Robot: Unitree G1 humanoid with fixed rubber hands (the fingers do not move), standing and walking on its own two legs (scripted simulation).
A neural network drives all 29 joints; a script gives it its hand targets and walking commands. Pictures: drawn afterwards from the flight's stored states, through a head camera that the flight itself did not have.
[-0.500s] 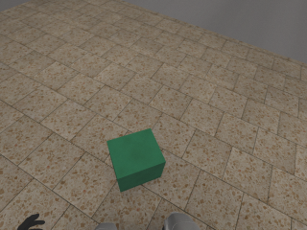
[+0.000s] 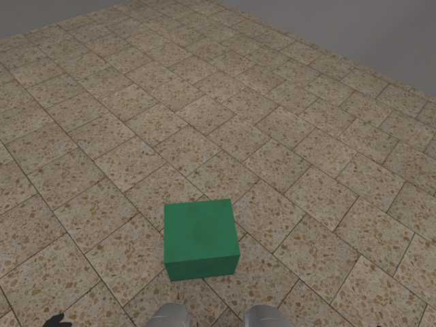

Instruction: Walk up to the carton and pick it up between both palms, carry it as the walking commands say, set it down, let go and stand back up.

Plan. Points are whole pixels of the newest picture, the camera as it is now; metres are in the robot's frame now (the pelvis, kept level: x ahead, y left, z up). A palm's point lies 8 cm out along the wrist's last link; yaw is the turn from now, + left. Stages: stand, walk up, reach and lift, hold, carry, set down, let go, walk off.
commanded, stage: walk up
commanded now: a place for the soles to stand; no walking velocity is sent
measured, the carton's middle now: (200, 240) +0.49 +0.06 -0.60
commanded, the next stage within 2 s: none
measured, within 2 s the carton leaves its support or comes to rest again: neither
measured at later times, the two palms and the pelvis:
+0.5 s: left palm out of the picture +0.02 +0.35 -0.10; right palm (353, 303) +0.18 -0.27 -0.11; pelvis +0.00 +0.02 -0.01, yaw +10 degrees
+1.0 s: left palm out of the picture -0.04 +0.37 -0.10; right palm out of the picture +0.12 -0.24 -0.09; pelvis -0.03 +0.04 +0.02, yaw +10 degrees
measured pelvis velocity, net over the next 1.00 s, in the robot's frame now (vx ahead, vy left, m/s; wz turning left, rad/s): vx -0.03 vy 0.04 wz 0.17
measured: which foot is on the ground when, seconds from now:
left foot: up 0.00-0.18, down 0.20-1.00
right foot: down 0.00-1.00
